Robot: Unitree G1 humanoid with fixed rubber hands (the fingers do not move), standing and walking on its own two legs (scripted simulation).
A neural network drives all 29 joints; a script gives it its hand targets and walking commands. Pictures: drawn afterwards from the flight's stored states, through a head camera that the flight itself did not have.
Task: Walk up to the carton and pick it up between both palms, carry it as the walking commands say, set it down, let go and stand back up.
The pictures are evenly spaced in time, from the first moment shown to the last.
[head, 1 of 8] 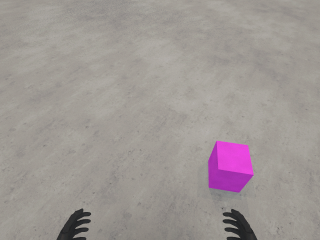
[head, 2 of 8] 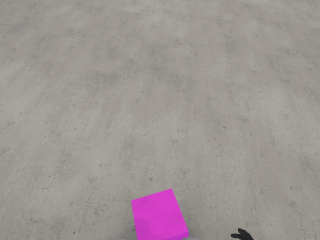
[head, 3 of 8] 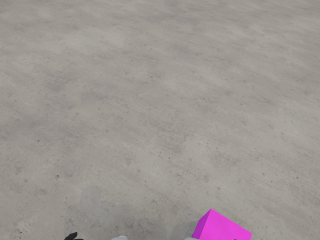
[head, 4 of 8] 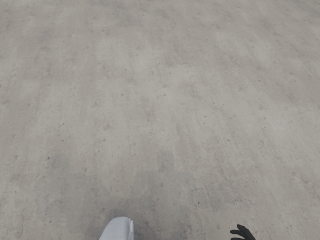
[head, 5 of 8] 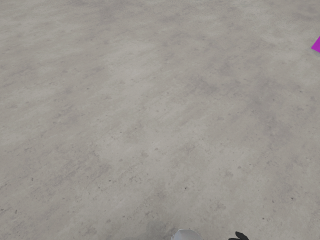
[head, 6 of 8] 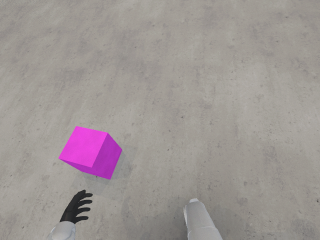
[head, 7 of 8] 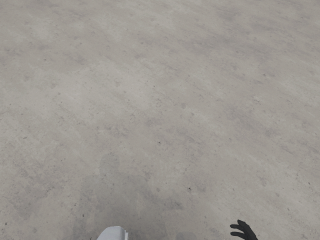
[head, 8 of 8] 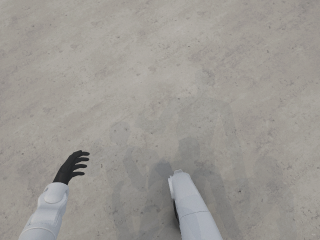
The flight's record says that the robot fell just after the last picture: yes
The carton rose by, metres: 0.05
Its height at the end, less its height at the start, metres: +0.00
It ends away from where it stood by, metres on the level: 0.78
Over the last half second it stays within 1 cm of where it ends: yes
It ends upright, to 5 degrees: yes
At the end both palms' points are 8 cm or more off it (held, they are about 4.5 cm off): yes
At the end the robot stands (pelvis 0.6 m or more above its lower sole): yes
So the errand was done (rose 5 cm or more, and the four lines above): no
